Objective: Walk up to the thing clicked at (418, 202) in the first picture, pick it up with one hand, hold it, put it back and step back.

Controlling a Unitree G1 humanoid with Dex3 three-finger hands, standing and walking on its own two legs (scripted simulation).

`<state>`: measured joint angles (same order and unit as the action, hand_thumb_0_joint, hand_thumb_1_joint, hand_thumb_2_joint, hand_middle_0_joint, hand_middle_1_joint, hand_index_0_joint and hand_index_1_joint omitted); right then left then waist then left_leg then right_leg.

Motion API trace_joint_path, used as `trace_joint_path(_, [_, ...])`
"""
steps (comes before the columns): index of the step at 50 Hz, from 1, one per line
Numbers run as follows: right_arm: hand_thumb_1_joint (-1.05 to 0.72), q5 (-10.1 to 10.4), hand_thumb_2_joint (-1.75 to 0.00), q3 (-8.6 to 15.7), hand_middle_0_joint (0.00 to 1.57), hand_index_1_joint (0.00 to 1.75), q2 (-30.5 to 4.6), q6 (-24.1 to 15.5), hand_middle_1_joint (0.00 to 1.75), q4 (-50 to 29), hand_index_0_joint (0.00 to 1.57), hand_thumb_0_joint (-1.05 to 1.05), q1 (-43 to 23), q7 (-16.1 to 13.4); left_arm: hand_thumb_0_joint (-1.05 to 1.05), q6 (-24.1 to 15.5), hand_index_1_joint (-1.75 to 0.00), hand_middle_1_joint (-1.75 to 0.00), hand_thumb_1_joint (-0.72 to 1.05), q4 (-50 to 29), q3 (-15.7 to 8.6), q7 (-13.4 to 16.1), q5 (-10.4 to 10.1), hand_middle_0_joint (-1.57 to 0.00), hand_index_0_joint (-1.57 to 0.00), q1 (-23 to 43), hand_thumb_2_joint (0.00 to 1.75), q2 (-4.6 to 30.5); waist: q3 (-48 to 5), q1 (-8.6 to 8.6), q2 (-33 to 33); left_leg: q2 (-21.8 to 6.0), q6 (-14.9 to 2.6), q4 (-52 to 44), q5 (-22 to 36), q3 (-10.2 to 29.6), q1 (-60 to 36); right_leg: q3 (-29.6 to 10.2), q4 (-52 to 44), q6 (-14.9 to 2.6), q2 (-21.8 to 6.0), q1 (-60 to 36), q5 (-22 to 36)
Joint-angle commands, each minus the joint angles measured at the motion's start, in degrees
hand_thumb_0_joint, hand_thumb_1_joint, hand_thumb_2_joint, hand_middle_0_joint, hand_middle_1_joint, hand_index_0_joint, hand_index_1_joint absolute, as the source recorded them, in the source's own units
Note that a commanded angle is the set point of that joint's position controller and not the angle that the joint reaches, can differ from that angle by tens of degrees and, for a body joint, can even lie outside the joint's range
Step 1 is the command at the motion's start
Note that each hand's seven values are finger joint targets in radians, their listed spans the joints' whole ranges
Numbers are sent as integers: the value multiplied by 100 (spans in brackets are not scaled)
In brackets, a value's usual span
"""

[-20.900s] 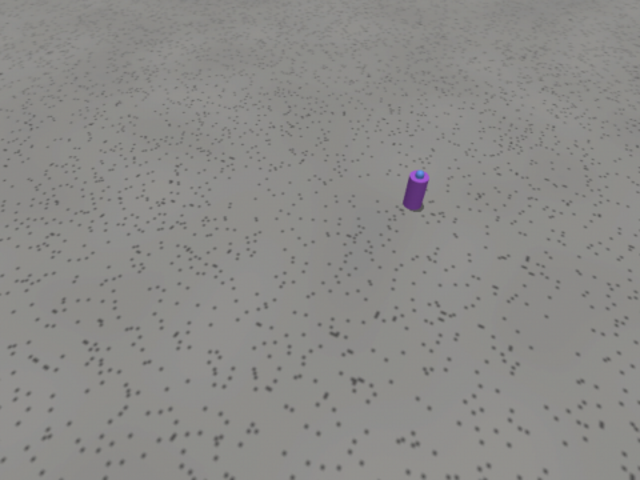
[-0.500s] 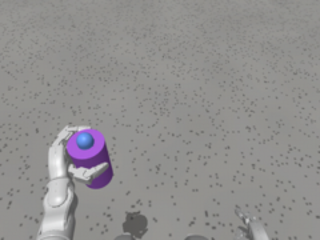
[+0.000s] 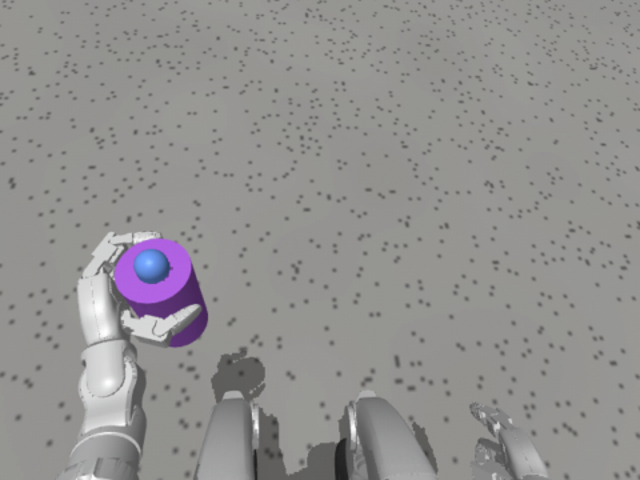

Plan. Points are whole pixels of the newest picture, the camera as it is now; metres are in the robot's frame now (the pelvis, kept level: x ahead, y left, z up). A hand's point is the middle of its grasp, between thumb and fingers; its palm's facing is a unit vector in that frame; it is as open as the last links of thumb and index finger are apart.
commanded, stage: crouch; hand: left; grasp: from the side
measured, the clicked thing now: (165, 293) +0.35 +0.19 -0.05
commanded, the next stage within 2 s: lower in 1.36 s
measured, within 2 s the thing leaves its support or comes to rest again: neither
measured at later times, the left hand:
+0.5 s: hand (175, 312) +0.39 +0.23 -0.27, palm faces +0.32 -0.94 -0.06, open 11.4 cm
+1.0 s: hand (178, 316) +0.42 +0.25 -0.38, palm faces +0.30 -0.95 -0.03, open 11.4 cm
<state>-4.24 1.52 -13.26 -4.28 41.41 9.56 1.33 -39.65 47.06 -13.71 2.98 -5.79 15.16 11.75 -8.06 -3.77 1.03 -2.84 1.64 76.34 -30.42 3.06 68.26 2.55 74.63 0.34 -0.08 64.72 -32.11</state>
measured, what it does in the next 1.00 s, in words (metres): lowers itself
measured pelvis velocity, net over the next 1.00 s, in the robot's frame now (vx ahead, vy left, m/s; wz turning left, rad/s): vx -0.06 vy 0.00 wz -0.12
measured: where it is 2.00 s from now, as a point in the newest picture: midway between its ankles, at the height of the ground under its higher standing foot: outside the picture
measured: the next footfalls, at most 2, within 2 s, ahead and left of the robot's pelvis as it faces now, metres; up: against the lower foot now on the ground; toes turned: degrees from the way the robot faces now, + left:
none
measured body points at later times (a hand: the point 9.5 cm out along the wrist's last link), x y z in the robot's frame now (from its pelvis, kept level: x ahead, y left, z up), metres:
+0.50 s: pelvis -0.04 +0.00 -0.20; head +0.17 +0.04 +0.20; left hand +0.37 +0.28 -0.26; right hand +0.07 -0.27 -0.33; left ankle +0.05 +0.13 -0.61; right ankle +0.03 -0.13 -0.61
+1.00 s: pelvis -0.06 +0.00 -0.30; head +0.17 +0.05 +0.08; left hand +0.40 +0.30 -0.37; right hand +0.00 -0.28 -0.41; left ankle +0.05 +0.13 -0.61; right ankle +0.03 -0.13 -0.61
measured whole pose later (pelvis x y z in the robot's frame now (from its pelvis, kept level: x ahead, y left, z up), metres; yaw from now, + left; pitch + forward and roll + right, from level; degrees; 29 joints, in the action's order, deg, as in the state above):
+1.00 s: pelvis -0.06 +0.00 -0.30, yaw -7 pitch +30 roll -7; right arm -8.7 -6.0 -15.7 1.0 43.7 4.4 4.2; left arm -43.0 67.1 -36.8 -6.2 -4.0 38.9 31.1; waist -1.1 -10.3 3.3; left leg -2.5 2.5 135.9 -38.5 9.7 127.5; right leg 5.0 132.5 1.0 2.1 122.8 -39.8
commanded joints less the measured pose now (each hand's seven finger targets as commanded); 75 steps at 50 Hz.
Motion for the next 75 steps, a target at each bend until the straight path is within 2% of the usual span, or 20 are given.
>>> trace_joint_path(1, [-91, -69, -91, 262, 20, 30, -946, -141, 30, -480, 20, 0, 100, 46, 0, -1180, -121, -120, -3, -1599, -526, 2, -217, -109, -109, 2644, 110, 1214, -3302, 68, -929, 201, -194, 86, 1122, 55, -1256, -124, 63, -233, 149, 157, 1189])
trace_joint_path(2, [-91, -78, -91, 261, 20, 30, -982, -116, 30, -479, 20, 0, 91, 69, 0, -1186, -121, -119, -3, -1409, -565, 6, -240, -108, -108, 2575, 110, 1197, -3427, 121, -983, 180, -193, 246, 1278, 53, -1214, -135, 214, -233, 152, 364, 1262])
trace_joint_path(3, [-91, -99, -91, 280, 20, 30, -1008, -79, 30, -428, 20, 0, 135, 71, 0, -1257, -120, -118, 1, -1844, -865, 60, -230, -107, -107, 2936, 110, 1641, -3674, 195, -1172, 176, -181, 396, 1346, 38, -1143, -185, 368, -236, 154, 441, 1304])
trace_joint_path(6, [-93, -99, -92, 265, 20, 30, -1049, -2, 30, -412, 20, 0, 165, 123, 0, -1209, -121, -119, 3, -1334, -888, 53, -287, -107, -107, 2531, 113, 1422, -3822, 138, -991, 175, -189, 771, 1505, 80, -753, -140, 769, -216, 184, 697, 1445])
trace_joint_path(7, [-94, -124, -92, 280, 20, 30, -1075, 15, 30, -331, 20, 0, 173, 139, 0, -1272, -122, -120, 3, -1689, -1048, 50, -262, -108, -107, 2776, 114, 1670, -4020, 211, -1183, 171, -188, 928, 1594, 78, -698, -139, 949, -227, 195, 844, 1505])
trace_joint_path(10, [-95, -121, -92, 259, 20, 30, -1074, 62, 30, -228, 20, 0, 181, 180, 0, -1229, -126, -124, 4, -1199, -839, -84, -203, -111, -111, 2849, 117, 1496, -4034, 9, -991, 157, -222, 1363, 1574, 123, -290, -75, 1323, -219, 236, 1278, 1492])
trace_joint_path(13, [-95, -145, -92, 267, 20, 30, -1116, 67, 30, -121, 20, 0, 222, 218, 0, -1227, -130, -127, 5, -773, -970, -179, -148, -114, -113, 3104, 120, 1636, -4029, -95, -781, 134, -251, 1832, 1371, 134, 289, -64, 1673, -195, 238, 1583, 1377])
trace_joint_path(14, [-94, -165, -92, 245, 20, 30, -1118, 58, 30, -110, 20, 0, 175, 245, 0, -1223, -130, -128, 4, -490, -769, -210, -134, -114, -114, 3180, 121, 1393, -4005, -199, -795, 136, -237, 1963, 1269, 161, 366, -5, 1848, -216, 244, 1864, 1265])
trace_joint_path(22, [-95, -282, -92, 88, 20, 30, -1195, 155, 30, -16, 20, 0, 219, 286, 0, -1541, -139, -137, 7, -714, -1851, -142, -62, -119, -119, 4148, 130, 2946, -4445, 5, -1321, 137, -176, 2722, 742, 72, 1202, -46, 2717, -225, 246, 2400, 647])
trace_joint_path(23, [-95, -297, -92, 76, 20, 30, -1204, 166, 30, -4, 20, 0, 177, 293, 0, -1515, -139, -137, 7, -497, -1773, -170, -76, -119, -119, 4011, 130, 2779, -4433, -1, -1351, 122, -165, 2794, 763, 75, 1157, -17, 2838, -235, 249, 2542, 629])
trace_joint_path(25, [-96, -328, -93, 65, 20, 30, -1227, 207, 30, -3, 20, 0, 232, 278, 0, -1530, -138, -136, 3, -862, -2030, -165, -28, -117, -117, 4297, 130, 3235, -4725, 26, -1687, 124, -147, 2950, 754, 23, 1259, -61, 2996, -236, 255, 2507, 635])
trace_joint_path(28, [-96, -350, -93, 44, 20, 30, -1283, 244, 30, 67, 20, 0, 244, 252, 0, -1432, -135, -132, 1, -823, -2082, -270, 10, -113, -113, 4521, 127, 3410, -4775, -96, -1869, 87, -141, 3227, 741, 18, 1367, -13, 3270, -245, 260, 2798, 668])
trace_joint_path(32, [-96, -345, -93, 2, 20, 30, -1332, 289, 30, 127, 20, 0, 225, 233, 0, -1274, -131, -128, -4, -321, -1865, -432, -10, -112, -111, 4701, 121, 3069, -4135, -343, -1850, 74, -122, 3475, 291, 49, 1865, 151, 3601, -271, 277, 3413, 338])
trace_joint_path(36, [-95, -348, -92, -94, 20, 30, -1392, 319, 30, 129, 20, 0, 241, 206, 0, -1204, -130, -128, -6, 268, -1957, -657, -5, -112, -112, 4664, 119, 3362, -3712, -463, -1353, 118, -203, 3871, -286, -32, 2837, 153, 3642, -198, 311, 3287, -11])
trace_joint_path(45, [-93, -423, -91, -306, 20, 30, -1666, 440, 30, 11, 20, 0, 253, 219, 0, -1147, -133, -132, 5, 388, -2634, -905, -122, -113, -114, 4464, 124, 4043, -3813, -254, -1512, 109, -155, 4340, 125, 85, 2909, 411, 4324, -206, 351, 3579, 301])
trace_joint_path(53, [-94, -582, -92, -408, 20, 30, -1742, 535, 30, 51, 20, 0, 288, 200, 0, -1145, -128, -127, 7, -336, -2632, -949, -18, -111, -111, 4631, 120, 4260, -3861, -402, -2205, 39, -85, 4620, 467, 190, 2710, 465, 4682, -232, 368, 3769, 629])
trace_joint_path(61, [-93, -636, -91, -557, 20, 30, -1842, 550, 30, 10, 20, 0, 137, 222, 0, -1093, -129, -129, 3, -39, -2271, -1037, -59, -114, -115, 4735, 117, 3958, -3166, -722, -2077, 46, -86, 4841, -82, 321, 3139, 664, 4801, -224, 363, 4189, 310])
trace_joint_path(66, [-93, -680, -91, -666, 20, 30, -1930, 555, 30, -38, 20, 0, 37, 267, 0, -1131, -131, -131, 5, 316, -2361, -1038, -113, -116, -117, 4525, 119, 4020, -2919, -688, -1846, 64, -97, 4973, -216, 345, 3369, 740, 4853, -198, 376, 4187, 207])
trace_joint_path(68, [-92, -684, -91, -702, 20, 30, -1999, 574, 30, -163, 20, 0, -20, 269, 0, -1164, -130, -130, 3, 193, -2583, -1001, -89, -115, -117, 4446, 118, 4353, -3071, -607, -1907, 60, -77, 4964, -27, 395, 3237, 792, 4944, -202, 374, 4137, 338])
trace_joint_path(75, [-94, -776, -91, -809, 20, 30, -2047, 615, 30, -255, 20, 0, -91, 301, 0, -1229, -132, -132, 3, 178, -2704, -986, -79, -117, -119, 4143, 116, 4469, -3177, -598, -2205, 33, -48, 5125, 446, 417, 3084, 781, 5100, -202, 407, 3941, 702])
